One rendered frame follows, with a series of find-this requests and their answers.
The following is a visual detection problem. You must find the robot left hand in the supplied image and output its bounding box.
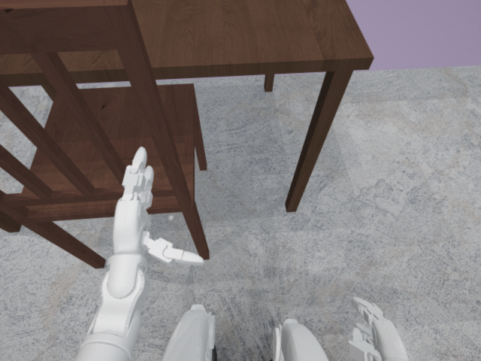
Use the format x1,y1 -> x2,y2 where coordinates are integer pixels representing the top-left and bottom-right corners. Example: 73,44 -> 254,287
113,147 -> 204,267

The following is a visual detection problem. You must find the right robot thigh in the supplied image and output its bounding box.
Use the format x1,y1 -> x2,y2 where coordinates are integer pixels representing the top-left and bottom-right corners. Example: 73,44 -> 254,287
273,323 -> 329,361

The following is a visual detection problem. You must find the robot left forearm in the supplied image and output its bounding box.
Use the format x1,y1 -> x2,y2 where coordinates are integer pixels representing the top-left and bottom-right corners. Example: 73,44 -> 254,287
74,253 -> 150,361

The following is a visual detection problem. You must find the robot right hand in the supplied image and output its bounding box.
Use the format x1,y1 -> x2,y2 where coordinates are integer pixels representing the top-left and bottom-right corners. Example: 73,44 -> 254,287
348,297 -> 409,361

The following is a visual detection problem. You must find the left robot thigh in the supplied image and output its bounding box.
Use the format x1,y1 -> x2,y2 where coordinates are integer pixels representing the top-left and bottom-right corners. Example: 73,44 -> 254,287
160,310 -> 216,361

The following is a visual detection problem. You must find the table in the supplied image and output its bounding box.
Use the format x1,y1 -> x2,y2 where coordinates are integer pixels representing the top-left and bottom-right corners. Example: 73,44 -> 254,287
0,0 -> 374,232

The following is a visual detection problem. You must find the robot thigh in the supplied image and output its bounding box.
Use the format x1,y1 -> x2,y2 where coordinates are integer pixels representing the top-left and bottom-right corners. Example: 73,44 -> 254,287
273,323 -> 329,361
160,310 -> 216,361

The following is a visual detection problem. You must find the chair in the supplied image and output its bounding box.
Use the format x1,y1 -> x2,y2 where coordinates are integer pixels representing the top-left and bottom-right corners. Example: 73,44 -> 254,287
0,0 -> 210,268

